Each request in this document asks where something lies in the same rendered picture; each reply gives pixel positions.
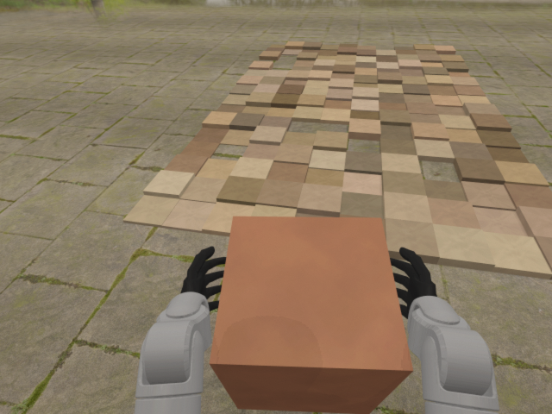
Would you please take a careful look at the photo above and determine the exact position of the robot left hand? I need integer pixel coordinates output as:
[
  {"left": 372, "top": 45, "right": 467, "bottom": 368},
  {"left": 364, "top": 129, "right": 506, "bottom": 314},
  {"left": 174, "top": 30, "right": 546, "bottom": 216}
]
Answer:
[{"left": 181, "top": 247, "right": 226, "bottom": 311}]

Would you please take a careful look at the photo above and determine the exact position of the robot right forearm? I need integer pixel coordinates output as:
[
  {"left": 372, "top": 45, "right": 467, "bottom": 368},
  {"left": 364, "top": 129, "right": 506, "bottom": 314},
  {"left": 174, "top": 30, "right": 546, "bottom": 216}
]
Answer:
[{"left": 407, "top": 296, "right": 499, "bottom": 414}]

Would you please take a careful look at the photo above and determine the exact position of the robot left forearm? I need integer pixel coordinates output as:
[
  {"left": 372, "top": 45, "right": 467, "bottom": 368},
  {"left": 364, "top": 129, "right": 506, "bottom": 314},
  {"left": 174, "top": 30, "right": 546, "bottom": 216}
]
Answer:
[{"left": 135, "top": 292, "right": 212, "bottom": 414}]

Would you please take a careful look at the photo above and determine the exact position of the robot right hand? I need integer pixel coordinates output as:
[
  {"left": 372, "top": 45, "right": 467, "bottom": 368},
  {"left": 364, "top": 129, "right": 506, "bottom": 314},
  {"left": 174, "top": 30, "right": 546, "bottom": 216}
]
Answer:
[{"left": 390, "top": 248, "right": 437, "bottom": 319}]

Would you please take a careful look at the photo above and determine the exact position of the carton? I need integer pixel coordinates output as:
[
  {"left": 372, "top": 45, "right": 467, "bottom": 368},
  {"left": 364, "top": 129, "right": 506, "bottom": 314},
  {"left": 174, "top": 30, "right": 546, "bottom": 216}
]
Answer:
[{"left": 210, "top": 216, "right": 413, "bottom": 414}]

